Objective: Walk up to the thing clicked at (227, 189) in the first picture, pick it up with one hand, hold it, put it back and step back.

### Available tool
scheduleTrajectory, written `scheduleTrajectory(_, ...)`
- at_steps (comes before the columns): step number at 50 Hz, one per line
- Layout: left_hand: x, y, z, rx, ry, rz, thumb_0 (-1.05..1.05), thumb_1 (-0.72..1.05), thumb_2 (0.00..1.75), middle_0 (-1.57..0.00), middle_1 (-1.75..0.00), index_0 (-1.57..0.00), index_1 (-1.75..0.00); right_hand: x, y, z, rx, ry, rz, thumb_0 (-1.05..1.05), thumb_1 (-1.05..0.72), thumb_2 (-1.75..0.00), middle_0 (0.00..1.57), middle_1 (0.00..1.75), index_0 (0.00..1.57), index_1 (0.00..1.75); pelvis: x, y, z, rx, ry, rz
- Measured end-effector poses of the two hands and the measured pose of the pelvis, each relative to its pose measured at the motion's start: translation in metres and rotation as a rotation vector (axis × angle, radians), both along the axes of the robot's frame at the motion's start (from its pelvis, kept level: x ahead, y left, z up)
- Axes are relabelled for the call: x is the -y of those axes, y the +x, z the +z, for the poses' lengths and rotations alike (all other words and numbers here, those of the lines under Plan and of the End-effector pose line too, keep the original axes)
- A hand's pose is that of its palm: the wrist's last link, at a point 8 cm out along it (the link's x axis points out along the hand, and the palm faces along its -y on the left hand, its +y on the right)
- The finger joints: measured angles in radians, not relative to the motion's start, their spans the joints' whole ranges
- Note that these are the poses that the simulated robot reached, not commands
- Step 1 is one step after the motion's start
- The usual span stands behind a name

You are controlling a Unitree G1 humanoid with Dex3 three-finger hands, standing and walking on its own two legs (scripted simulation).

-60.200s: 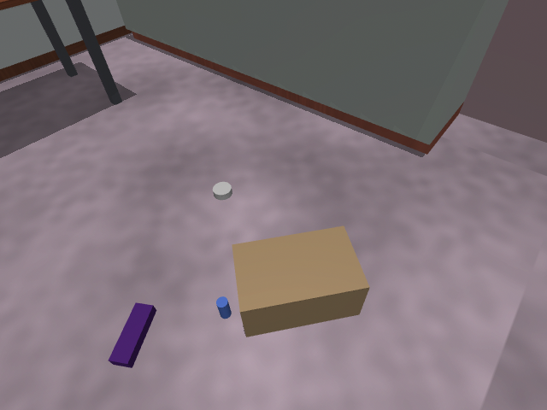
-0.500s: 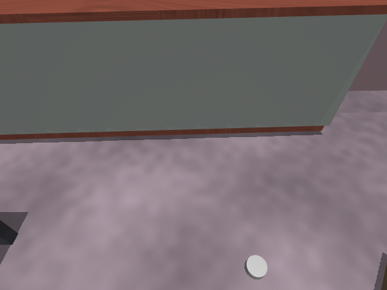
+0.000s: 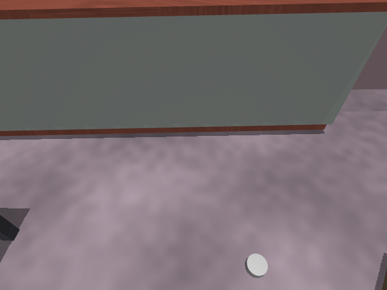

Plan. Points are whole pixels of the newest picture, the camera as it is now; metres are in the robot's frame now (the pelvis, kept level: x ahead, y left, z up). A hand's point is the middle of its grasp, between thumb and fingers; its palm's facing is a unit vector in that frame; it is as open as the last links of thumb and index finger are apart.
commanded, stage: stand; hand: right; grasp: from above
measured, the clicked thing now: (256, 265) +0.39 -0.26 -0.76
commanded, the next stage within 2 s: step back in 0.54 s
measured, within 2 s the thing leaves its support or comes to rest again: neither
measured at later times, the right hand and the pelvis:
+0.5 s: hand out of the picture +0.02 -0.19 -0.17, palm faces +0.02 +0.97 -0.24, open 7.4 cm; pelvis +0.00 +0.00 +0.00, yaw +0 degrees
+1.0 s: hand out of the picture +0.09 -0.28 -0.16, palm faces -0.01 +0.92 -0.40, open 7.4 cm; pelvis -0.07 -0.01 -0.02, yaw -1 degrees
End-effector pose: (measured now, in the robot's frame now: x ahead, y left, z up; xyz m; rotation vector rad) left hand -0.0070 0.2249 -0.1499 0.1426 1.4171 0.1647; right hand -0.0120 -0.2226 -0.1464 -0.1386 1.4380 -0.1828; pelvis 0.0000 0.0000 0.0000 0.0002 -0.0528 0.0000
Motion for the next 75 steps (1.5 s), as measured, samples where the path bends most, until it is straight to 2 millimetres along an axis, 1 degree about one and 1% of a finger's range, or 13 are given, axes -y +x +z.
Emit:
scheduleTrajectory(14,-0.009,0.001,0.003,0.016,0.021,0.005,0.0,0.91,0.9,-0.2,-0.3,-0.2,-0.3,0.009,0.011,0.002,0.035,-0.016,0.017,0.0,-0.91,-0.9,0.2,0.29,0.2,0.3,0.0,-0.001,-0.001,-0.004,0.0,0.005)
scheduleTrajectory(28,-0.02,0.02,0.005,0.054,0.035,-0.005,0.0,0.91,0.9,-0.2,-0.3,-0.2,-0.3,0.022,0.031,0.007,0.073,-0.043,0.035,0.0,-0.91,-0.9,0.2,0.29,0.2,0.3,-0.001,0.003,-0.001,-0.01,-0.001,0.008)
scheduleTrajectory(31,-0.035,0.03,0.007,0.075,0.054,-0.01,0.0,0.91,0.9,-0.2,-0.3,-0.2,-0.3,0.034,0.043,0.008,0.1,-0.065,0.043,0.0,-0.91,-0.9,0.21,0.29,0.2,0.3,-0.002,-0.004,-0.004,-0.019,-0.003,0.01)
scheduleTrajectory(37,-0.083,0.056,0.013,0.161,0.147,-0.034,0.0,0.91,0.9,-0.21,-0.3,-0.2,-0.3,0.066,0.074,0.018,0.197,-0.173,0.105,0.0,-0.91,-0.9,0.21,0.29,0.2,0.3,-0.011,-0.026,-0.014,-0.03,-0.008,0.014)
scheduleTrajectory(41,-0.107,0.068,0.019,0.207,0.205,-0.058,0.0,0.91,0.9,-0.2,-0.3,-0.2,-0.3,0.079,0.084,0.026,0.254,-0.22,0.151,0.0,-0.91,-0.9,0.21,0.29,0.2,0.3,-0.011,-0.041,-0.019,-0.03,-0.01,0.015)
scheduleTrajectory(45,-0.109,0.063,0.031,0.227,0.234,-0.081,0.0,0.91,0.9,-0.2,-0.3,-0.2,-0.3,0.09,0.088,0.032,0.296,-0.238,0.177,0.0,-0.91,-0.9,0.21,0.29,0.2,0.3,-0.002,-0.054,-0.017,-0.039,-0.014,0.017)
scheduleTrajectory(49,-0.095,0.04,0.034,0.199,0.256,-0.125,0.0,0.91,0.9,-0.2,-0.3,-0.2,-0.3,0.1,0.09,0.026,0.347,-0.221,0.178,0.0,-0.9,-0.9,0.21,0.29,0.2,0.3,0.009,-0.066,-0.02,-0.05,0.001,-0.002)
scheduleTrajectory(52,-0.08,0.014,0.033,0.156,0.267,-0.149,0.0,0.91,0.9,-0.2,-0.3,-0.2,-0.3,0.108,0.084,0.014,0.366,-0.187,0.161,0.0,-0.9,-0.9,0.21,0.29,0.2,0.3,0.018,-0.078,-0.025,-0.035,-0.01,-0.004)
scheduleTrajectory(56,-0.06,-0.019,0.041,0.112,0.238,-0.135,0.0,0.91,0.9,-0.2,-0.3,-0.2,-0.3,0.106,0.059,0.01,0.297,-0.153,0.159,0.0,-0.91,-0.9,0.21,0.29,0.2,0.3,0.024,-0.089,-0.013,-0.033,0.023,0.0)
scheduleTrajectory(61,-0.051,-0.042,0.042,0.109,0.232,-0.104,0.0,0.9,0.9,-0.21,-0.3,-0.2,-0.3,0.103,0.022,0.008,0.228,-0.126,0.168,0.0,-0.91,-0.9,0.21,0.29,0.2,0.3,0.028,-0.104,-0.008,-0.041,0.032,0.024)
scheduleTrajectory(66,-0.053,-0.053,0.035,0.162,0.225,-0.083,0.0,0.9,0.9,-0.21,-0.3,-0.2,-0.3,0.101,-0.006,0.007,0.186,-0.138,0.193,0.01,-0.9,-0.9,0.21,0.29,0.2,0.3,0.026,-0.123,-0.013,-0.036,0.025,0.053)
scheduleTrajectory(71,-0.069,-0.065,0.019,0.212,0.208,-0.064,0.0,0.9,0.9,-0.21,-0.3,-0.2,-0.3,0.094,-0.021,0.01,0.215,-0.176,0.221,0.01,-0.91,-0.9,0.21,0.29,0.2,0.3,0.016,-0.145,-0.024,-0.023,0.016,0.082)
scheduleTrajectory(75,-0.075,-0.076,0.017,0.225,0.192,-0.041,0.0,0.9,0.9,-0.21,-0.3,-0.2,-0.3,0.086,-0.036,0.023,0.255,-0.182,0.226,0.01,-0.91,-0.9,0.21,0.29,0.2,0.3,0.011,-0.162,-0.021,-0.009,0.014,0.074)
